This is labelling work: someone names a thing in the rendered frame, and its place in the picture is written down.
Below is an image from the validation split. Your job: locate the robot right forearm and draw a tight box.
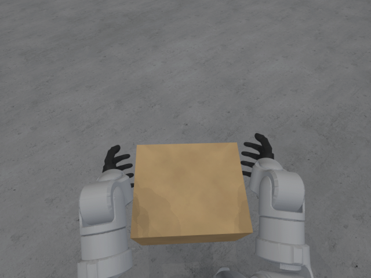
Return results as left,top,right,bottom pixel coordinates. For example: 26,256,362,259
249,158,314,278

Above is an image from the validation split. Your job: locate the right robot shin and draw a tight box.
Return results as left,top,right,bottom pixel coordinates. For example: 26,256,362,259
215,268,230,275

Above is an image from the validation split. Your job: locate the carton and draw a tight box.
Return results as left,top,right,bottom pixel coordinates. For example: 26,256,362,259
130,142,253,246

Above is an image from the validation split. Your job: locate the right robot hand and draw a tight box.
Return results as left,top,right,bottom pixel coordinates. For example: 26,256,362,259
241,133,274,177

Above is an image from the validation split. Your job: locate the robot left forearm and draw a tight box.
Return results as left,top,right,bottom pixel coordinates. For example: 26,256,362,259
77,169,133,278

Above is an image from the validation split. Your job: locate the left robot hand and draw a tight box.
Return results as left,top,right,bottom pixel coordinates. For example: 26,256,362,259
102,145,134,188

